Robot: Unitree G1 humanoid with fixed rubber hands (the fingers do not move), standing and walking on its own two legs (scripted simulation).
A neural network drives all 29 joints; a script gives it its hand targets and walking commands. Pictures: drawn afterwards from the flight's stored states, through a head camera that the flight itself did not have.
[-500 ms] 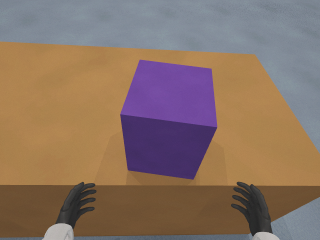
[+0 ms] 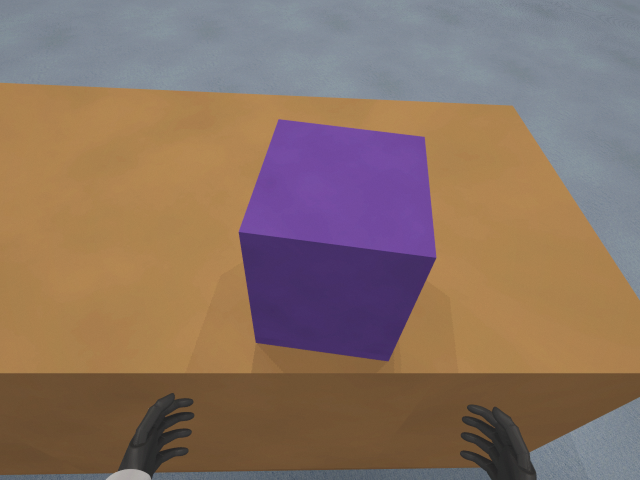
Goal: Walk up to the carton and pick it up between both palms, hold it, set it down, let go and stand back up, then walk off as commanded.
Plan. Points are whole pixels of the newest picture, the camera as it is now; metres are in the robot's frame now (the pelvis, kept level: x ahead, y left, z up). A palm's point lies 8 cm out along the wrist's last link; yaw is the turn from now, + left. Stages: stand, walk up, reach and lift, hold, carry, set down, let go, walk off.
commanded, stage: set down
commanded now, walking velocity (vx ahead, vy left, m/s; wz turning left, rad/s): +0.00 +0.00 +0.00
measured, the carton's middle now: (335, 245) +0.43 -0.01 +0.05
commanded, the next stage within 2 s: let go in 0.14 s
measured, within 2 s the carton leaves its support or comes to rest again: neither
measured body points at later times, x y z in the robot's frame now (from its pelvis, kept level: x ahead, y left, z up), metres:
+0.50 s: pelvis +0.01 +0.00 +0.00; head +0.04 +0.02 +0.45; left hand +0.18 +0.22 -0.09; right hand +0.16 -0.22 -0.07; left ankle +0.01 +0.11 -0.74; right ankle +0.01 -0.13 -0.74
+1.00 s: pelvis +0.03 +0.00 +0.00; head +0.04 +0.02 +0.45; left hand +0.17 +0.23 -0.12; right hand +0.17 -0.28 -0.07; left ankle +0.01 +0.11 -0.74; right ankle +0.01 -0.13 -0.74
